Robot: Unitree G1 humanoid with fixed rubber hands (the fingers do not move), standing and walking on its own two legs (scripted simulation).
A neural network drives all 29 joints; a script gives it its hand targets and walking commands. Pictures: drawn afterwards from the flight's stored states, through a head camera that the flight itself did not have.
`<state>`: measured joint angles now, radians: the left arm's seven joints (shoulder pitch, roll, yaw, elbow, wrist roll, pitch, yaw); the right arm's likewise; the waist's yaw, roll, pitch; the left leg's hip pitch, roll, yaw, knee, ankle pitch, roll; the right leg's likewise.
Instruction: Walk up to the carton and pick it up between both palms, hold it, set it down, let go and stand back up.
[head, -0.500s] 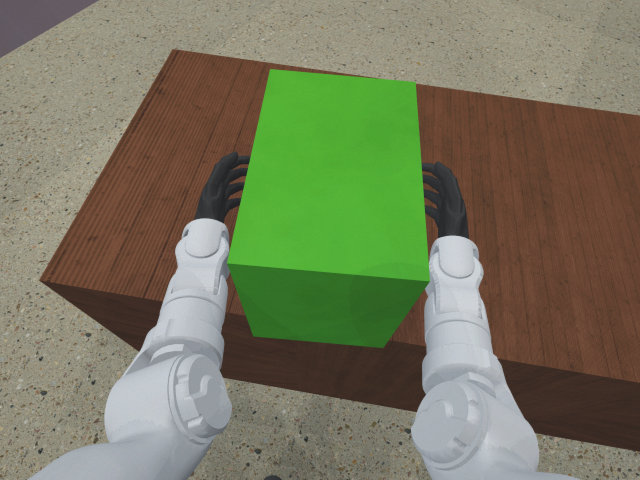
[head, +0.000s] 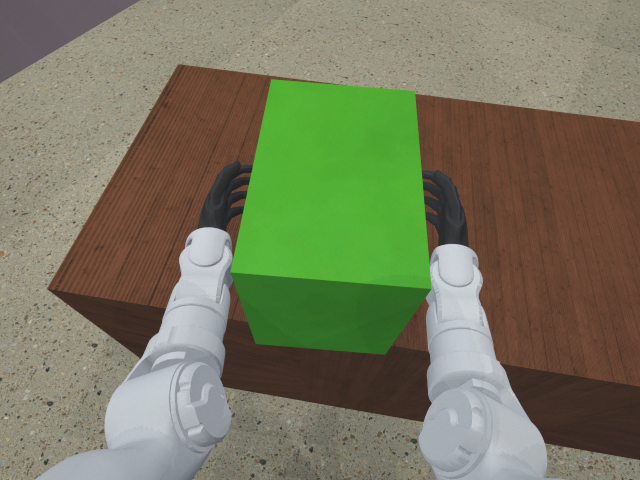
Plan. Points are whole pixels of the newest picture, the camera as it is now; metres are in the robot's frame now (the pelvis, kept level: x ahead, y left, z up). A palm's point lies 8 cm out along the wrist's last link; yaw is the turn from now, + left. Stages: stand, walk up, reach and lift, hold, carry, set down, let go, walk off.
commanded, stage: reach and lift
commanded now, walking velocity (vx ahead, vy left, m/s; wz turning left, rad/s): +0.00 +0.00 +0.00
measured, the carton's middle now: (331, 224) +0.46 -0.02 -0.02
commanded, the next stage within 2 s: none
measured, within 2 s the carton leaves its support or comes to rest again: leaves its support in 0.10 s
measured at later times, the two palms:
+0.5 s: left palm (198, 231) +0.38 +0.13 +0.09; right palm (463, 244) +0.36 -0.16 +0.09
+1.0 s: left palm (203, 219) +0.38 +0.12 +0.11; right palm (474, 247) +0.35 -0.17 +0.10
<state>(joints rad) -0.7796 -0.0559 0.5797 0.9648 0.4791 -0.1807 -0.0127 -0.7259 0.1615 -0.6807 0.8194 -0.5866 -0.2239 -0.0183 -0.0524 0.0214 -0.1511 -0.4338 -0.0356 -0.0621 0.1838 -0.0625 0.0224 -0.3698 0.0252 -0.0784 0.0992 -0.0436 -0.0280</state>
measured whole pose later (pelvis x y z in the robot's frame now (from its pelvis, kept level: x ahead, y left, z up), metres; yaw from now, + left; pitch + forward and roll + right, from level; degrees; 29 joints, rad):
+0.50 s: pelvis -0.03 +0.00 +0.00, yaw +0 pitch +9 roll -1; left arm -0.76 -0.03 0.48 0.97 0.35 -0.08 0.01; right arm -0.69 0.13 -0.55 0.82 -0.45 -0.12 -0.07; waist -0.04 0.01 -0.13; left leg -0.30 -0.03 -0.06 0.21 -0.06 0.02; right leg -0.24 0.03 -0.07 0.14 -0.05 -0.03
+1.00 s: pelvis -0.01 +0.00 +0.00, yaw +0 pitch +2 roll +0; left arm -0.64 -0.06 0.37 0.71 0.31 0.11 -0.01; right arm -0.57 0.07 -0.30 0.75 -0.18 -0.04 -0.14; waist -0.06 -0.01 -0.07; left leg -0.14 -0.03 -0.05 0.22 -0.11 0.02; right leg -0.07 0.03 -0.07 0.13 -0.09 -0.03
